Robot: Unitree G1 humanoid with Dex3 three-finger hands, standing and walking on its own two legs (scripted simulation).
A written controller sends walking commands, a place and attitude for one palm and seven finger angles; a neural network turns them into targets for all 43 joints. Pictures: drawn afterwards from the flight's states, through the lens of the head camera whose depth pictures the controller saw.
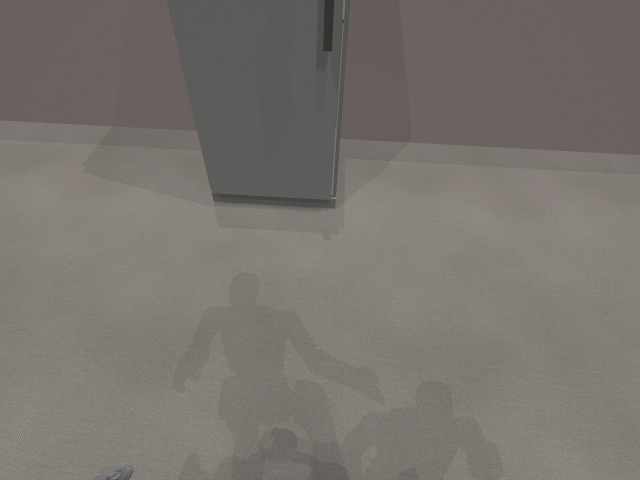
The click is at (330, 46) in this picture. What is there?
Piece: fridge door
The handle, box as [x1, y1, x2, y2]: [323, 0, 333, 50]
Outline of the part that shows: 325,0 323,50 331,50 333,0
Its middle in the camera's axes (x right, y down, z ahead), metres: +0.03 -0.77 +1.09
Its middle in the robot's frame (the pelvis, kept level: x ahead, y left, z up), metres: +1.35 +0.05 +0.22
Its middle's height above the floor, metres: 0.99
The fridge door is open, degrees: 0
